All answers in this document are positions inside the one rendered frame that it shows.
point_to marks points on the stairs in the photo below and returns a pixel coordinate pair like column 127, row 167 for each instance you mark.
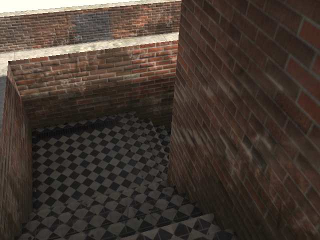
column 159, row 142
column 154, row 211

